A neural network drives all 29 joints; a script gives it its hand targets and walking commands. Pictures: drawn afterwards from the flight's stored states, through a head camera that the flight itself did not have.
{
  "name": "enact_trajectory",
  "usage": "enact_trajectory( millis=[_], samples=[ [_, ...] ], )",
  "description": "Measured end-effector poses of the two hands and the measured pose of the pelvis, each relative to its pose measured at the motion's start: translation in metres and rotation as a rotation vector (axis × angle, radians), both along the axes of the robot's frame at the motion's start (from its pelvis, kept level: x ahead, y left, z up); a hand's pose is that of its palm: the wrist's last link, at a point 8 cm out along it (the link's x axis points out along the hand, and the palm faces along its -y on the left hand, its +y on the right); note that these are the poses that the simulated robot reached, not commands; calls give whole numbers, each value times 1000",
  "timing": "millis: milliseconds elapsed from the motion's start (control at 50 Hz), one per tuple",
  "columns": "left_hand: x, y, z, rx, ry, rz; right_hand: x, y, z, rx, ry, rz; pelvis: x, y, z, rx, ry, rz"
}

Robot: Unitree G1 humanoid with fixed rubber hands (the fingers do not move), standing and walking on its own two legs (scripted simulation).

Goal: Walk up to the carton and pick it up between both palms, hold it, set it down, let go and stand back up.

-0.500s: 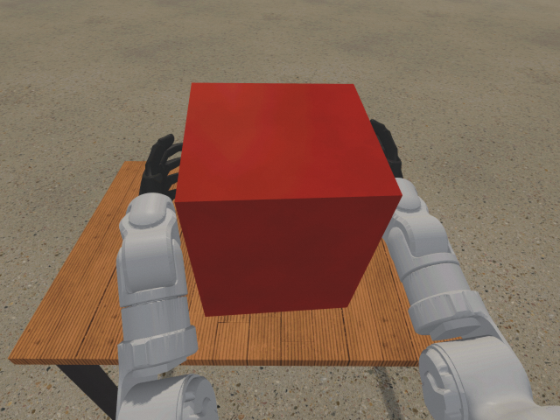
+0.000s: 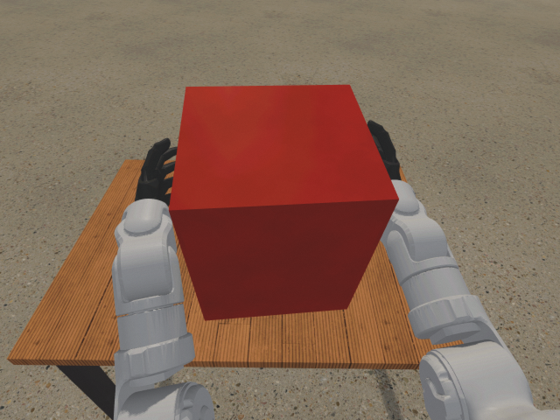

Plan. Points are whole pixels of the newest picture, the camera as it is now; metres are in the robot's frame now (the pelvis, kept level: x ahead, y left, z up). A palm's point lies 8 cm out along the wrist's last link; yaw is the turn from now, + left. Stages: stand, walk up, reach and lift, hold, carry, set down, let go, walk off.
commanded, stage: hold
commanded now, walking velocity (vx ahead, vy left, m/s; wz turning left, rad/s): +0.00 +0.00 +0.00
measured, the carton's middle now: (273, 208) +0.35 +0.00 +0.16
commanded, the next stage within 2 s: none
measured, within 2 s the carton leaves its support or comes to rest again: neither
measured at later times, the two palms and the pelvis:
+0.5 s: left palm (158, 198) +0.35 +0.15 +0.19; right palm (386, 178) +0.36 -0.16 +0.19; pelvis +0.00 +0.00 +0.00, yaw +0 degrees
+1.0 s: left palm (154, 201) +0.35 +0.15 +0.19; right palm (383, 181) +0.36 -0.15 +0.19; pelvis +0.00 +0.00 +0.00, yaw +0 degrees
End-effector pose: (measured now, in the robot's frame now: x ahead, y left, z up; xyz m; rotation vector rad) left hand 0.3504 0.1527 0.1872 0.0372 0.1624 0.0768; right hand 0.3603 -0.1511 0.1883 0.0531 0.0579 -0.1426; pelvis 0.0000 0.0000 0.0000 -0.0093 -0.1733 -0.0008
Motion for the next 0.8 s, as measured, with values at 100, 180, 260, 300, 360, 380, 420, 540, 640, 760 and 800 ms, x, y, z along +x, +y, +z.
enact_trajectory(
  millis=[100,180,260,300,360,380,420,540,640,760,800],
  samples=[
    [0,0,1,2,-1,-3,-2,0,0,-1,-1,-5,-1,2,0,0,3,-3],
    [0,-1,2,5,1,-5,-3,-1,0,-2,1,-8,-2,2,0,0,3,-6],
    [-1,-3,4,8,-1,-3,-3,-3,1,-3,-2,-7,-3,1,0,1,1,-8],
    [-1,-4,4,8,2,-2,-3,-4,0,-4,2,-7,-3,0,0,1,0,-8],
    [-1,-5,3,7,6,0,-2,-5,0,-4,6,-5,-4,-1,0,2,1,-9],
    [-1,-5,3,6,6,0,-2,-5,0,-4,5,-5,-4,-1,0,2,1,-9],
    [-1,-6,3,5,6,2,-2,-6,0,-5,5,-3,-4,-2,0,2,2,-8],
    [1,-6,2,-1,8,5,1,-6,2,-6,6,0,-4,-5,0,3,4,-4],
    [2,-5,2,-1,8,6,3,-4,2,-7,6,3,-2,-5,0,3,6,-1],
    [2,-2,3,1,-3,8,4,-2,3,-2,-4,5,0,-4,0,1,3,3],
    [1,-1,2,2,0,7,3,-1,2,-3,-1,5,0,-3,0,1,0,3]
  ],
)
